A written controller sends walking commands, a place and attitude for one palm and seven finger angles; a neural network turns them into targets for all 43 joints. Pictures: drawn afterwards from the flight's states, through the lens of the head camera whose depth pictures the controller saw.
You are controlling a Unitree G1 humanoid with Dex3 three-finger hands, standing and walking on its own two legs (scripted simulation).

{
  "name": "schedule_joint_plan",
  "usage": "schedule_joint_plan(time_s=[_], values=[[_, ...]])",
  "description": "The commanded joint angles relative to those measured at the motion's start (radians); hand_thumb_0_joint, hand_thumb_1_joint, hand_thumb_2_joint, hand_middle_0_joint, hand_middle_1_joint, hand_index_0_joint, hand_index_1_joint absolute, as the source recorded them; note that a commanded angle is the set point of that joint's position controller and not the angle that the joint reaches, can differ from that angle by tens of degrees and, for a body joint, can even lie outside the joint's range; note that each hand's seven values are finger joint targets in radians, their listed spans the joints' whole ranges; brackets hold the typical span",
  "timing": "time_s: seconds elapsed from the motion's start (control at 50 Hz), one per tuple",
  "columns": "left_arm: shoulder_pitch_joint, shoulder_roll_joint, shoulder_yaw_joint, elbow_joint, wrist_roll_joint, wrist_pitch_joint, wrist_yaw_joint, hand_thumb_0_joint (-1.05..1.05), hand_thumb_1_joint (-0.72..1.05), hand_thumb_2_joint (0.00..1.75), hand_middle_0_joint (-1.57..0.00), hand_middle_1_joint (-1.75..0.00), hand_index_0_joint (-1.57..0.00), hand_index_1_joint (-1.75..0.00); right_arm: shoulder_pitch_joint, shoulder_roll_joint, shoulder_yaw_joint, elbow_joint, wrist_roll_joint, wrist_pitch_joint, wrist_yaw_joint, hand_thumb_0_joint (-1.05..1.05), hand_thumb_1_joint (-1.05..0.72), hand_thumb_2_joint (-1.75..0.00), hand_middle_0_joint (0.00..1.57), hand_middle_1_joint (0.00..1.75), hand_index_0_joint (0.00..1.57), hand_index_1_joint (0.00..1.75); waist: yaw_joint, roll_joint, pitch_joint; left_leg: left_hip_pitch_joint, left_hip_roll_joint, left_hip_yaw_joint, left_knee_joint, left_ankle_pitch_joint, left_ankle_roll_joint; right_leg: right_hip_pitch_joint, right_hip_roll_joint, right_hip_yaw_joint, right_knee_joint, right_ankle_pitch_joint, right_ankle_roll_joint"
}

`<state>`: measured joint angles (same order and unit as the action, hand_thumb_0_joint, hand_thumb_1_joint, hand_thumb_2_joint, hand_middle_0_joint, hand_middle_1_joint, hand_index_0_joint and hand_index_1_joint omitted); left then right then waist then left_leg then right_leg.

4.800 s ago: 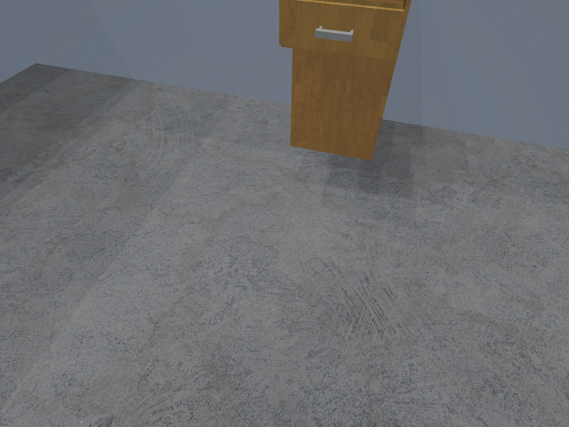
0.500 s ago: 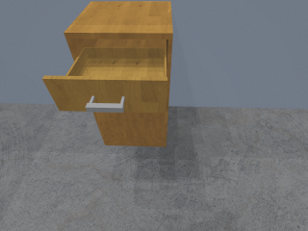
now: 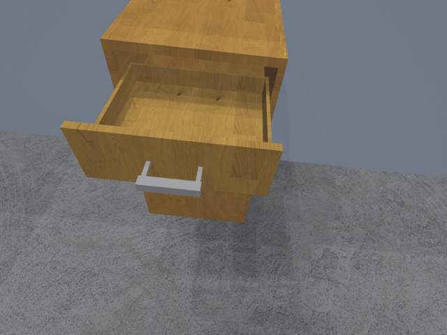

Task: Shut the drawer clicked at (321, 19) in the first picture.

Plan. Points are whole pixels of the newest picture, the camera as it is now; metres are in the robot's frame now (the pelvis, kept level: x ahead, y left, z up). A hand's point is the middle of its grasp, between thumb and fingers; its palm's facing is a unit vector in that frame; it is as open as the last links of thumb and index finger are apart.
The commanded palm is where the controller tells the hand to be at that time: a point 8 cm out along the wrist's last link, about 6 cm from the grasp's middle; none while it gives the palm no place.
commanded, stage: take the last steps up to it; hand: left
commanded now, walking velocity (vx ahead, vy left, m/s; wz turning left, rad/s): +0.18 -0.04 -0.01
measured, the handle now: (171, 177) +0.40 +0.15 +0.01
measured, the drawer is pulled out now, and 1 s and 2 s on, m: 0.30 0.30 0.30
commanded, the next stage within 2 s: come to a stop and stand still in 0.14 s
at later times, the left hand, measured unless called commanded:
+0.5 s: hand (171, 306) +0.20 +0.12 -0.15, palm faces +0.03 -0.97 -0.22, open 7.3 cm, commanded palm none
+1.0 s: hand out of the picture +0.03 +0.20 -0.17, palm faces +0.07 -0.97 -0.23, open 7.4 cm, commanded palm none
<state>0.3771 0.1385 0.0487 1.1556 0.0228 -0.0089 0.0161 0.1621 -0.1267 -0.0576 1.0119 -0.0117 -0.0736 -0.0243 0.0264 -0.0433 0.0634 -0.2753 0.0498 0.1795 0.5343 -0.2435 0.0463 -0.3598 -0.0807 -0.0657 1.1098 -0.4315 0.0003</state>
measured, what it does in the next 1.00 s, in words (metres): steps on the spot: right foot, then left foot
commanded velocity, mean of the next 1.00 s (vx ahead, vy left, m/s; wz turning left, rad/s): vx -0.03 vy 0.03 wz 0.00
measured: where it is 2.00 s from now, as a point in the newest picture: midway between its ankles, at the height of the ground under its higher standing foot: outside the picture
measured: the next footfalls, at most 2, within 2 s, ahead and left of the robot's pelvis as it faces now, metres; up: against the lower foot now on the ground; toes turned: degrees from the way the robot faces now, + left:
right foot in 0.34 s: +0.18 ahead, -0.15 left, +0.00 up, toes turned -7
left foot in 0.74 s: +0.15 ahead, +0.07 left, +0.00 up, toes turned +1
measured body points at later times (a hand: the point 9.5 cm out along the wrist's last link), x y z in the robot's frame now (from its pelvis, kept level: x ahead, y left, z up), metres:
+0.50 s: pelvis +0.10 -0.05 +0.00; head +0.13 -0.07 +0.45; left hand +0.20 +0.17 -0.14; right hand +0.06 -0.26 -0.17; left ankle +0.04 +0.09 -0.70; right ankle +0.14 -0.14 -0.73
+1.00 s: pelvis +0.05 +0.00 +0.01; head +0.07 +0.01 +0.46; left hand +0.03 +0.25 -0.15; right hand +0.11 -0.22 -0.14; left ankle +0.05 +0.10 -0.73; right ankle +0.00 -0.12 -0.71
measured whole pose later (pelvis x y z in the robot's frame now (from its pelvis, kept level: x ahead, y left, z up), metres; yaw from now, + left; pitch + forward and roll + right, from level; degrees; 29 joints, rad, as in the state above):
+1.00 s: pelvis +0.05 +0.00 +0.01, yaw +0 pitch +0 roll +1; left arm 0.29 0.20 0.04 1.10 0.02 0.05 0.04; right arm 0.20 -0.14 -0.02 1.05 -0.01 0.01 -0.04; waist 0.04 -0.05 0.03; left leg -0.19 -0.03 0.07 0.38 -0.20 0.04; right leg -0.28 -0.04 -0.01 0.74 -0.42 0.03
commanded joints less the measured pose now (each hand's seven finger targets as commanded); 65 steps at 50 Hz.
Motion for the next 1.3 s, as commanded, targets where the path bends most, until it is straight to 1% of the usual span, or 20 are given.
schedule_joint_plan(time_s=[0.0, 0.24, 0.28, 0.32, 0.36, 0.4, 0.48, 0.54, 0.62, 0.68, 0.7, 0.72, 0.74, 0.76, 0.8, 0.84, 0.98, 1.04, 1.1, 1.28], values=[[0.032, 0.013, 0.01, -0.073, 0.006, -0.011, -0.01, 0.0, 0.9, 0.9, -0.2, -0.3, -0.2, -0.3, 0.157, -0.101, 0.001, 0.025, -0.01, -0.006, -0.007, 0.0, -0.9, -0.9, 0.2, 0.3, 0.2, 0.3, -0.011, 0.144, -0.024, 0.089, 0.252, -0.207, -0.325, 0.285, 0.099, -0.138, -0.049, 0.031, 0.01, 0.119, 0.015], [-0.188, 0.05, 0.002, -0.179, 0.004, 0.0, -0.011, 0.0, 0.9, 0.9, -0.2, -0.3, -0.2, -0.3, 0.203, -0.155, -0.008, 0.064, -0.022, 0.027, -0.002, 0.0, -0.9, -0.9, 0.2, 0.3, 0.2, 0.3, -0.036, 0.142, 0.014, 0.14, 0.236, -0.162, -0.242, 0.316, 0.103, -0.015, 0.006, -0.038, -0.477, 0.153, 0.015], [-0.097, 0.074, 0.001, -0.139, 0.001, -0.017, 0.002, 0.0, 0.9, 0.9, -0.2, -0.3, -0.2, -0.3, 0.198, -0.12, 0.006, 0.08, -0.013, 0.029, -0.006, 0.0, -0.9, -0.9, 0.2, 0.3, 0.2, 0.3, 0.01, 0.067, -0.033, 0.1, 0.155, -0.108, -0.091, 0.371, 0.021, 0.189, 0.008, -0.018, -0.706, 0.393, 0.015], [-0.043, 0.187, 0.008, -0.104, -0.007, -0.031, 0.019, 0.0, 0.9, 0.9, -0.2, -0.3, -0.2, -0.3, 0.251, -0.062, 0.02, 0.086, 0.008, 0.036, 0.0, 0.0, -0.9, -0.9, 0.2, 0.3, 0.2, 0.3, -0.011, -0.096, -0.126, -0.042, 0.042, -0.052, -0.018, -0.101, -0.075, 0.384, -0.252, 0.197, -0.677, 0.975, -0.079], [-0.073, 0.213, 0.016, -0.113, -0.011, -0.028, 0.028, 0.0, 0.9, 0.9, -0.2, -0.3, -0.2, -0.3, 0.256, -0.066, 0.011, 0.089, 0.012, 0.072, -0.01, 0.0, -0.9, -0.9, 0.2, 0.3, 0.2, 0.3, -0.007, -0.22, -0.171, -0.009, 0.02, -0.077, 0.155, -0.324, -0.092, 0.337, -0.297, 0.225, -0.7, 1.175, -0.176], [-0.112, 0.195, 0.018, -0.116, -0.005, -0.015, 0.041, 0.0, 0.9, 0.9, -0.2, -0.3, -0.2, -0.3, 0.23, -0.072, 0.006, 0.092, 0.015, 0.086, -0.018, 0.0, -0.9, -0.9, 0.2, 0.3, 0.2, 0.3, -0.006, -0.136, -0.149, -0.07, 0.013, -0.129, 0.277, -0.338, -0.091, 0.349, -0.308, 0.203, -0.677, 1.238, -0.215], [-0.159, 0.189, 0.037, -0.145, 0.005, 0.008, 0.047, 0.0, 0.9, 0.9, -0.2, -0.3, -0.2, -0.3, 0.187, -0.063, -0.007, 0.064, 0.009, 0.113, -0.015, 0.0, -0.9, -0.9, 0.2, 0.3, 0.2, 0.3, -0.005, -0.051, -0.126, -0.098, -0.015, -0.165, 0.424, -0.29, -0.094, 0.252, -0.29, 0.162, -0.707, 1.023, -0.217], [-0.201, 0.197, 0.039, -0.178, 0.01, 0.016, 0.043, 0.0, 0.9, 0.9, -0.2, -0.3, -0.2, -0.3, 0.182, -0.068, -0.012, 0.037, 0.003, 0.124, -0.003, 0.0, -0.9, -0.9, 0.2, 0.3, 0.2, 0.3, -0.019, -0.105, -0.111, -0.082, -0.021, -0.162, 0.421, -0.23, -0.1, 0.167, -0.255, 0.137, -0.757, 0.779, -0.192], [-0.207, 0.208, 0.043, -0.194, 0.015, 0.023, 0.035, 0.0, 0.9, 0.9, -0.2, -0.3, -0.2, -0.3, 0.16, -0.076, -0.009, 0.007, 0.002, 0.112, 0.006, 0.0, -0.9, -0.9, 0.2, 0.3, 0.2, 0.3, -0.013, -0.147, -0.113, -0.028, -0.023, -0.139, 0.255, -0.199, -0.087, 0.129, -0.225, 0.168, -0.8, 0.45, -0.175], [-0.22, 0.201, 0.042, -0.188, 0.005, 0.032, 0.029, 0.0, 0.9, 0.9, -0.2, -0.3, -0.2, -0.3, 0.223, -0.078, -0.002, 0.025, 0.002, 0.093, 0.005, 0.0, -0.9, -0.9, 0.2, 0.3, 0.2, 0.3, -0.051, -0.129, -0.12, 0.158, -0.029, -0.106, -0.074, -0.014, -0.078, 0.039, -0.173, 0.145, -0.742, 0.227, -0.108], [-0.203, 0.168, 0.032, -0.192, -0.003, 0.039, 0.025, 0.0, 0.9, 0.9, -0.2, -0.3, -0.2, -0.3, 0.232, -0.11, -0.002, 0.023, 0.001, 0.083, 0.005, 0.0, -0.9, -0.9, 0.2, 0.3, 0.2, 0.3, -0.052, -0.004, -0.097, 0.198, 0.01, -0.155, -0.173, 0.0, -0.067, -0.023, -0.114, 0.111, -0.664, 0.133, -0.065], [-0.184, 0.116, 0.022, -0.203, -0.011, 0.047, 0.019, 0.0, 0.9, 0.9, -0.2, -0.3, -0.2, -0.3, 0.192, -0.167, -0.01, 0.0, -0.011, 0.078, 0.004, 0.0, -0.9, -0.9, 0.2, 0.3, 0.2, 0.3, -0.038, 0.225, -0.047, 0.098, 0.171, -0.366, -0.29, -0.034, -0.006, -0.072, -0.006, 0.033, -0.547, 0.033, -0.006], [-0.193, 0.1, 0.019, -0.208, -0.01, 0.05, 0.018, 0.0, 0.9, 0.9, -0.2, -0.3, -0.2, -0.3, 0.111, -0.213, -0.009, -0.042, -0.017, 0.084, 0.002, 0.0, -0.9, -0.9, 0.2, 0.3, 0.2, 0.3, -0.025, 0.284, 0.017, -0.114, 0.277, -0.472, -0.376, -0.121, 0.07, -0.01, 0.04, 0.007, -0.415, -0.021, 0.015], [-0.203, 0.114, 0.021, -0.19, 0.0, 0.064, 0.022, 0.0, 0.9, 0.9, -0.2, -0.3, -0.2, -0.3, 0.039, -0.2, -0.005, -0.05, -0.017, 0.08, -0.004, 0.0, -0.9, -0.9, 0.2, 0.3, 0.2, 0.3, -0.02, 0.32, 0.044, -0.193, 0.26, -0.472, -0.435, -0.184, 0.076, 0.024, 0.037, 0.075, -0.299, -0.032, 0.013], [-0.128, 0.123, 0.024, -0.157, 0.005, 0.064, 0.015, 0.0, 0.9, 0.9, -0.2, -0.3, -0.2, -0.3, -0.019, -0.177, 0.008, -0.051, -0.015, 0.077, -0.015, 0.0, -0.9, -0.9, 0.2, 0.3, 0.2, 0.3, 0.023, 0.242, 0.046, -0.135, 0.201, -0.378, -0.388, -0.116, 0.078, -0.011, 0.048, 0.106, -0.179, 0.021, 0.005], [-0.082, 0.117, 0.015, -0.127, 0.004, 0.053, 0.014, 0.0, 0.9, 0.9, -0.2, -0.3, -0.2, -0.3, -0.001, -0.163, 0.013, -0.04, -0.007, 0.071, -0.016, 0.0, -0.9, -0.9, 0.2, 0.3, 0.2, 0.3, 0.018, 0.169, 0.005, -0.014, 0.161, -0.312, -0.343, 0.016, 0.081, -0.045, 0.048, 0.096, -0.161, 0.044, 0.017], [-0.06, 0.088, -0.021, -0.091, -0.008, 0.027, 0.023, 0.0, 0.9, 0.9, -0.2, -0.3, -0.2, -0.3, 0.114, -0.168, 0.006, 0.04, 0.002, 0.063, -0.02, 0.0, -0.9, -0.9, 0.2, 0.3, 0.2, 0.3, -0.027, 0.155, -0.083, 0.241, 0.173, -0.309, -0.21, 0.484, 0.105, 0.078, 0.028, 0.042, -0.602, 0.073, 0.031], [-0.006, 0.119, -0.028, -0.042, -0.007, 0.003, 0.032, 0.0, 0.9, 0.9, -0.2, -0.3, -0.2, -0.3, 0.109, -0.125, 0.016, 0.049, 0.02, 0.056, -0.015, 0.0, -0.9, -0.9, 0.2, 0.3, 0.2, 0.3, -0.036, 0.034, -0.084, 0.161, 0.069, -0.233, -0.143, 0.295, -0.007, 0.203, -0.057, 0.154, -0.789, 0.405, -0.012], [-0.035, 0.109, -0.031, -0.036, -0.01, -0.011, 0.03, 0.0, 0.9, 0.9, -0.2, -0.3, -0.2, -0.3, 0.105, -0.112, 0.023, 0.07, 0.01, 0.064, -0.012, 0.0, -0.9, -0.9, 0.2, 0.3, 0.2, 0.3, -0.044, -0.099, -0.069, 0.18, 0.043, -0.195, -0.158, 0.229, -0.035, 0.173, -0.068, 0.163, -0.764, 0.509, -0.038], [-0.027, 0.088, -0.033, -0.038, -0.015, 0.002, 0.027, 0.0, 0.9, 0.9, -0.2, -0.3, -0.2, -0.3, 0.14, -0.094, 0.038, 0.123, 0.004, 0.074, -0.007, 0.0, -0.9, -0.9, 0.2, 0.3, 0.2, 0.3, -0.032, 0.011, 0.065, 0.134, 0.037, -0.198, -0.211, 0.058, -0.037, 0.078, -0.027, 0.164, -0.851, 0.112, -0.031]])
